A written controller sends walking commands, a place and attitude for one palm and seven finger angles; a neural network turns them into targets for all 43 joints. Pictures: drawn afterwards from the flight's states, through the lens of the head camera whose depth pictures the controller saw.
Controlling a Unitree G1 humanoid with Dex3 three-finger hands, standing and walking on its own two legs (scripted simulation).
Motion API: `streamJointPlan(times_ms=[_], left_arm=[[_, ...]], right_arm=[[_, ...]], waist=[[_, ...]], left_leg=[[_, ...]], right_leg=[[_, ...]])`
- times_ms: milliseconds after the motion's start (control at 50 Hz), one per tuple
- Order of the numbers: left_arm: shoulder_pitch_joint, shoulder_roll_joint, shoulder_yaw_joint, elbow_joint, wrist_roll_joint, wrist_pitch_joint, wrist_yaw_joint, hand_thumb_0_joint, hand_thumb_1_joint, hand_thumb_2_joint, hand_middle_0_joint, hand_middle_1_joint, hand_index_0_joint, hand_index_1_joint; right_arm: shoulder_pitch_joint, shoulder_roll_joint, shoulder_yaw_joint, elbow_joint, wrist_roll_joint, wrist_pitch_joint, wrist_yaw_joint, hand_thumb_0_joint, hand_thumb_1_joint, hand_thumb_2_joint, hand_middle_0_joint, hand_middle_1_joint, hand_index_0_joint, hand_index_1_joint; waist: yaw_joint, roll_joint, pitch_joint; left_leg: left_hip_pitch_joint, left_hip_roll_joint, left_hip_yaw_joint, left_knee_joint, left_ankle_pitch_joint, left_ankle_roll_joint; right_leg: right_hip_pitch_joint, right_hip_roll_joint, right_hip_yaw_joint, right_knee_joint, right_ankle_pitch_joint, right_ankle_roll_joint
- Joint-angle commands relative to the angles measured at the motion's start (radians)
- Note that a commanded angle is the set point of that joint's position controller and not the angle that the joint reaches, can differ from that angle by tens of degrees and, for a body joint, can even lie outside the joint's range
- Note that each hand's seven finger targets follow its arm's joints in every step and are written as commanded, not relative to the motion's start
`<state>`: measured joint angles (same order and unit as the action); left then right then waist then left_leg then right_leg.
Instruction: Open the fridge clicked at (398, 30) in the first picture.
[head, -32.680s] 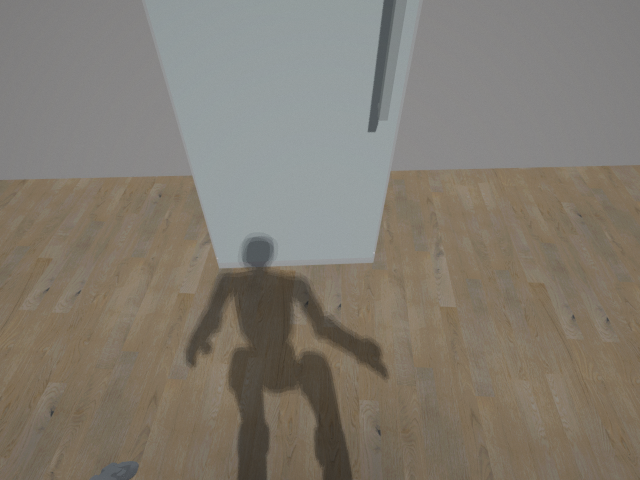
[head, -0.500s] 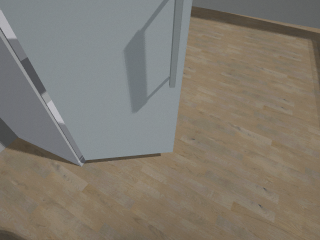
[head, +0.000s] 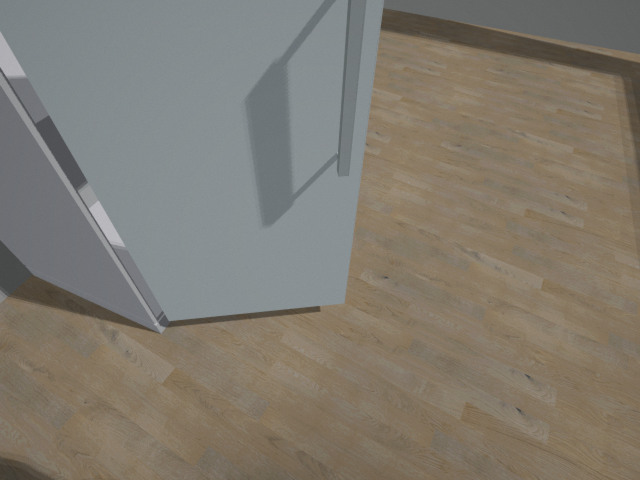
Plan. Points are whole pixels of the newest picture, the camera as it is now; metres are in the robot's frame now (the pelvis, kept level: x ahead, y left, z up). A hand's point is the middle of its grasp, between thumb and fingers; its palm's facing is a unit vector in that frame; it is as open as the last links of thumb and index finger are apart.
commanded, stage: look to check the result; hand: right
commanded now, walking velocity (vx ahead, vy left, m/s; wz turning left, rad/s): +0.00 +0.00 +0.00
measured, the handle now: (347, 88) +0.72 +0.00 +0.12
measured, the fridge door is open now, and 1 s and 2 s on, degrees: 59 59 59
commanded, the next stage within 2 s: stand and wait in 0.24 s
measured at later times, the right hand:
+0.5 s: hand out of the picture +0.03 -0.18 -0.17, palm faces +0.00 +0.98 -0.21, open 7.3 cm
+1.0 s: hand out of the picture +0.04 -0.19 -0.17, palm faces -0.01 +0.97 -0.24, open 7.3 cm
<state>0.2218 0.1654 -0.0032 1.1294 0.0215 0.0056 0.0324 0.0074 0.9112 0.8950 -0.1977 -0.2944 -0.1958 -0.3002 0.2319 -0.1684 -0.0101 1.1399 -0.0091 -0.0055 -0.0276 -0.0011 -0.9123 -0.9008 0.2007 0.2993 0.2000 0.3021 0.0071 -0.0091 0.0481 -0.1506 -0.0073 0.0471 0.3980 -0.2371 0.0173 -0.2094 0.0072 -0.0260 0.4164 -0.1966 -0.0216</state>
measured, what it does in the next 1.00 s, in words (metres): stands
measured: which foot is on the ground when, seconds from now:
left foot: down 0.00-1.00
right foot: down 0.00-1.00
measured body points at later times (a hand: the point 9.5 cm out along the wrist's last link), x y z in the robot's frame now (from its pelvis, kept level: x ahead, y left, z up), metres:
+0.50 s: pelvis +0.00 +0.01 +0.00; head +0.02 +0.01 +0.45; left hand +0.01 +0.24 -0.16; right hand +0.03 -0.23 -0.16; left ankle -0.01 +0.11 -0.74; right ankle +0.02 -0.10 -0.74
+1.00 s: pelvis +0.01 +0.01 +0.00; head +0.03 +0.01 +0.45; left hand +0.03 +0.25 -0.15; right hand +0.04 -0.24 -0.15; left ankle -0.01 +0.11 -0.74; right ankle +0.02 -0.10 -0.74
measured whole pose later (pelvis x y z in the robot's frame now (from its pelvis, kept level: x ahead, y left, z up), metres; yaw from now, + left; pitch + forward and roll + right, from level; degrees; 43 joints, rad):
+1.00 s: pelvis +0.01 +0.01 +0.00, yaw +1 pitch -1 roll +0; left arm 0.19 0.20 0.00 1.14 0.02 0.00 0.03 0.01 0.91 0.89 -0.20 -0.29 -0.20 -0.30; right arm 0.19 -0.21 -0.01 1.14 -0.01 -0.01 -0.02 0.00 -0.91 -0.90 0.20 0.30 0.20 0.30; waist 0.01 -0.01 0.05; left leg -0.11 -0.02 0.04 0.35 -0.23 0.03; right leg -0.17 -0.01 -0.03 0.38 -0.19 -0.01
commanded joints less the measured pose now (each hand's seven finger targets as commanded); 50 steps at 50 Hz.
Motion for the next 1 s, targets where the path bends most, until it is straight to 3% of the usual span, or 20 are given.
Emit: streamJointPlan(times_ms=[0, 240, 360, 440, 700, 760, 980], left_arm=[[0.042, 0.121, 0.023, -0.031, -0.002, -0.011, 0.009, 0.000, 0.900, 0.900, -0.200, -0.300, -0.200, -0.300], [0.042, 0.118, 0.023, -0.021, 0.000, -0.012, 0.009, 0.000, 0.900, 0.900, -0.200, -0.300, -0.200, -0.300], [0.036, 0.122, 0.023, -0.018, -0.001, -0.010, 0.008, 0.000, 0.900, 0.900, -0.200, -0.300, -0.200, -0.300], [0.035, 0.125, 0.025, -0.019, -0.001, -0.012, 0.009, 0.000, 0.900, 0.900, -0.200, -0.300, -0.200, -0.300], [0.023, 0.151, 0.028, -0.022, -0.003, -0.014, 0.010, 0.000, 0.900, 0.900, -0.200, -0.300, -0.200, -0.300], [0.011, 0.154, 0.026, -0.020, -0.002, -0.013, 0.010, 0.000, 0.900, 0.900, -0.200, -0.300, -0.200, -0.300], [-0.014, 0.190, 0.031, -0.027, -0.002, -0.020, 0.010, 0.000, 0.900, 0.900, -0.200, -0.300, -0.200, -0.300]], right_arm=[[0.036, -0.123, -0.017, -0.034, -0.002, -0.012, -0.004, 0.000, -0.900, -0.900, 0.200, 0.300, 0.200, 0.300], [0.031, -0.123, -0.016, -0.035, 0.000, -0.016, -0.004, 0.000, -0.900, -0.900, 0.200, 0.300, 0.200, 0.300], [0.023, -0.129, -0.015, -0.035, 0.000, -0.015, -0.003, 0.000, -0.900, -0.900, 0.200, 0.300, 0.200, 0.300], [0.021, -0.132, -0.016, -0.037, 0.001, -0.018, -0.004, 0.000, -0.900, -0.900, 0.200, 0.300, 0.200, 0.300], [0.009, -0.157, -0.020, -0.039, 0.000, -0.021, -0.002, 0.000, -0.900, -0.900, 0.200, 0.300, 0.200, 0.300], [-0.001, -0.155, -0.018, -0.037, 0.002, -0.019, -0.001, 0.000, -0.900, -0.900, 0.200, 0.300, 0.200, 0.300], [-0.031, -0.188, -0.024, -0.041, 0.000, -0.025, 0.002, 0.000, -0.900, -0.900, 0.200, 0.300, 0.200, 0.300]], waist=[[-0.002, 0.008, -0.009], [0.001, 0.005, -0.024], [0.001, 0.014, 0.010], [0.001, 0.010, -0.023], [0.000, 0.007, -0.026], [0.001, -0.001, -0.001], [0.001, 0.004, -0.035]], left_leg=[[-0.040, 0.109, -0.100, -0.081, 0.082, 0.024], [-0.030, 0.113, -0.110, -0.084, 0.115, 0.026], [-0.045, 0.111, -0.114, -0.100, 0.075, 0.025], [-0.028, 0.113, -0.116, -0.094, 0.117, 0.026], [-0.016, 0.113, -0.117, -0.103, 0.133, 0.027], [-0.030, 0.111, -0.121, -0.111, 0.100, 0.028], [-0.005, 0.116, -0.120, -0.108, 0.160, 0.030]], right_leg=[[0.031, -0.113, 0.105, -0.069, 0.126, -0.018], [0.050, -0.113, 0.093, -0.069, 0.137, -0.014], [0.036, -0.111, 0.092, -0.079, 0.104, -0.012], [0.055, -0.113, 0.091, -0.070, 0.131, -0.012], [0.066, -0.118, 0.091, -0.077, 0.145, -0.011], [0.058, -0.119, 0.097, -0.088, 0.122, -0.011], [0.088, -0.127, 0.097, -0.094, 0.169, -0.013]])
